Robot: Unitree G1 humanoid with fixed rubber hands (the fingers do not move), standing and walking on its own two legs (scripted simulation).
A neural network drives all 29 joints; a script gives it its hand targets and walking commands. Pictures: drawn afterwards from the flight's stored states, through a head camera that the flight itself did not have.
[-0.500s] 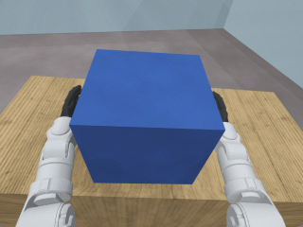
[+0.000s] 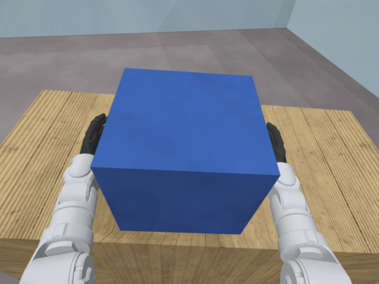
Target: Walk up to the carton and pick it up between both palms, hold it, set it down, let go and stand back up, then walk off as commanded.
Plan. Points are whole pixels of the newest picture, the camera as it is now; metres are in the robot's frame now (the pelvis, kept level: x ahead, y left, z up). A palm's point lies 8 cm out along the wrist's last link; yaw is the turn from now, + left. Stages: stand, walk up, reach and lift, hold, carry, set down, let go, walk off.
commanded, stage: set down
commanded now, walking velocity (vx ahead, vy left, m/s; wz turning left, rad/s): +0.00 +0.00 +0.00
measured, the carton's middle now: (184, 154) +0.42 +0.02 +0.04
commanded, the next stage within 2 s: none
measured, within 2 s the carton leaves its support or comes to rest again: rests again in 1.06 s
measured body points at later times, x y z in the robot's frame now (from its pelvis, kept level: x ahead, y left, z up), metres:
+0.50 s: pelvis +0.02 +0.00 +0.00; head +0.05 +0.02 +0.45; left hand +0.41 +0.22 +0.05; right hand +0.41 -0.18 +0.05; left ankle +0.00 +0.11 -0.74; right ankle +0.00 -0.15 -0.74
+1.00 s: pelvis +0.03 +0.00 +0.00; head +0.09 +0.01 +0.44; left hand +0.41 +0.22 +0.02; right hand +0.41 -0.18 +0.02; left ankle +0.00 +0.11 -0.74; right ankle +0.00 -0.15 -0.74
